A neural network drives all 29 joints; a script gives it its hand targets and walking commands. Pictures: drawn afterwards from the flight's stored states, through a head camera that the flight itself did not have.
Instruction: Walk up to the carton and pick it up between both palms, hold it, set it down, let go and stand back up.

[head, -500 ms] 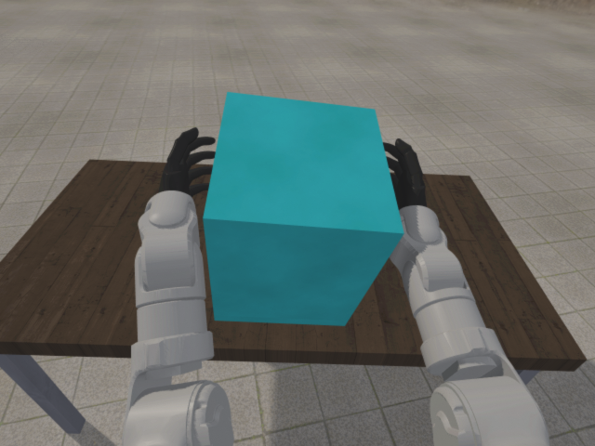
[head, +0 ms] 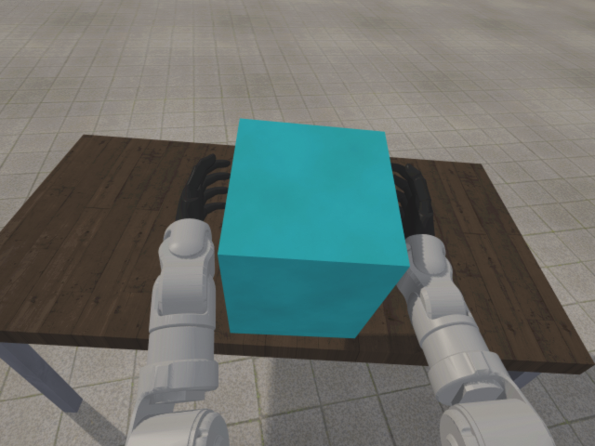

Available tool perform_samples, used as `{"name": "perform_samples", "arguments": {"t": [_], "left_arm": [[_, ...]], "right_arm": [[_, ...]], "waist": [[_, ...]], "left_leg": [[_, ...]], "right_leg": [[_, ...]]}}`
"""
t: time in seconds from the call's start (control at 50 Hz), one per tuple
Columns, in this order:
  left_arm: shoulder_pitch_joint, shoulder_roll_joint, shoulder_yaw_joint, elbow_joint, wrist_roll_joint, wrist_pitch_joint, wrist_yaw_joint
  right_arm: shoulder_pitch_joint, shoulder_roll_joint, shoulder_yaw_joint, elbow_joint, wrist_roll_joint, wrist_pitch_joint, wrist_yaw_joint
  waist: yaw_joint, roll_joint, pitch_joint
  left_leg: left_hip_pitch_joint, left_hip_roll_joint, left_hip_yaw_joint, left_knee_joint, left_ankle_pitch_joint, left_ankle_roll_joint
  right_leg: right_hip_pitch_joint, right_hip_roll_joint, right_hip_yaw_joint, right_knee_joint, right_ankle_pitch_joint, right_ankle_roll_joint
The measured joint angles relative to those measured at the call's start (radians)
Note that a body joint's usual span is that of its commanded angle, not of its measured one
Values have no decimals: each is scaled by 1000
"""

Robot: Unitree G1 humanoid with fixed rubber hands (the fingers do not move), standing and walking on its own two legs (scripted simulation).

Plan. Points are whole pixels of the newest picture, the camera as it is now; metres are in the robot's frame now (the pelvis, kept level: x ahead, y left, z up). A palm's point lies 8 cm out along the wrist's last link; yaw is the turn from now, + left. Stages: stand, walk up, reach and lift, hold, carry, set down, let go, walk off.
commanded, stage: set down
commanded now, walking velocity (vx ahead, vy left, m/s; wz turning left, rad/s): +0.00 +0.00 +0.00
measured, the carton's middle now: (302, 238) +0.39 +0.00 +0.08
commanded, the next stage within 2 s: none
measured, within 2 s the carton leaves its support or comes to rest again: neither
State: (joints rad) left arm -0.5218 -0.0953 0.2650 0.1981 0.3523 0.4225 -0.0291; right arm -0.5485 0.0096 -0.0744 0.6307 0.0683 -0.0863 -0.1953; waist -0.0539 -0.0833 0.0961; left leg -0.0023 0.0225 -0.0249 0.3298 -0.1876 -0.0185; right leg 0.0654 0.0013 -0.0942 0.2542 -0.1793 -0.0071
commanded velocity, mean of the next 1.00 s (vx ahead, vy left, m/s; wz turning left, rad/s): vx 0.00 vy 0.00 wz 0.00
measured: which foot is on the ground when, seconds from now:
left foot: down 0.00-1.00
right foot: down 0.00-1.00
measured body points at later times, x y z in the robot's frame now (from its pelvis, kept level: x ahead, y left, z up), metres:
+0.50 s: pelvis +0.00 +0.00 +0.00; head -0.01 +0.03 +0.45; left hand +0.39 +0.14 +0.12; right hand +0.38 -0.16 +0.12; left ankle +0.01 +0.13 -0.75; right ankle -0.01 -0.11 -0.75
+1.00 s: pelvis +0.01 +0.00 +0.00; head +0.02 +0.02 +0.45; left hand +0.41 +0.13 +0.08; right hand +0.40 -0.16 +0.09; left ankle +0.01 +0.13 -0.75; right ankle -0.01 -0.11 -0.75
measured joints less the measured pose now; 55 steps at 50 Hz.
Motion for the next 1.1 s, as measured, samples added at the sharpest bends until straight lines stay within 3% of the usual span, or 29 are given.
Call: {"name": "perform_samples", "arguments": {"t": [0.18, 0.62, 1.1], "left_arm": [[-10, -6, 21, 66, 7, -33, -3], [-106, -14, 114, 370, 12, -218, 19], [-126, -12, 165, 526, 12, -355, 34]], "right_arm": [[-8, 11, -32, 55, -35, -23, 9], [-91, 41, -236, 246, -200, -116, 63], [-112, 67, -370, 305, -333, -175, 99]], "waist": [[11, 8, -8], [52, 25, -38], [67, 42, -66]], "left_leg": [[-7, 0, 0, -8, 4, -1], [-52, 9, 22, -42, 28, -6], [-119, 14, 37, -42, 22, -8]], "right_leg": [[-9, -1, 0, -3, 2, -1], [-74, 8, 20, -14, 21, -7], [-148, 11, 34, -11, 19, -8]]}}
